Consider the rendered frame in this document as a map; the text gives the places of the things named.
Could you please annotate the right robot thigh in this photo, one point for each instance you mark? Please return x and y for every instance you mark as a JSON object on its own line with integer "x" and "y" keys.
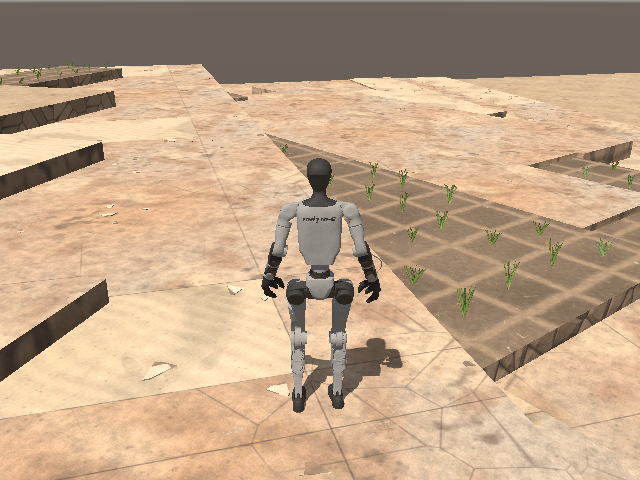
{"x": 341, "y": 303}

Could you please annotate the right robot forearm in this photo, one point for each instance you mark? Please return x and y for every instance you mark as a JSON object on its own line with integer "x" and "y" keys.
{"x": 368, "y": 265}

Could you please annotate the robot right upper arm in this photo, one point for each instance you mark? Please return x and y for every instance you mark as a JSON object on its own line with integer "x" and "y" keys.
{"x": 351, "y": 212}

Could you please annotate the robot right shin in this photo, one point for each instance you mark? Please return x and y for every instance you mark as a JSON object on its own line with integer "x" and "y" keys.
{"x": 338, "y": 362}

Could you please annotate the robot left hand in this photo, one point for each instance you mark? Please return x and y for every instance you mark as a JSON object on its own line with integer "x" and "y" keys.
{"x": 272, "y": 283}

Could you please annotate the left robot forearm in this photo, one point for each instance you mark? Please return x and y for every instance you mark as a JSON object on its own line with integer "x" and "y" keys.
{"x": 272, "y": 264}

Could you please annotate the robot right hand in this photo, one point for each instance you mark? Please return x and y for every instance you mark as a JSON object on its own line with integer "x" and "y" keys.
{"x": 373, "y": 286}

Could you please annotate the robot left upper arm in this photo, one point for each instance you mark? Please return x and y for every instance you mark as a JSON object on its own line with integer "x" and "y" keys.
{"x": 287, "y": 212}

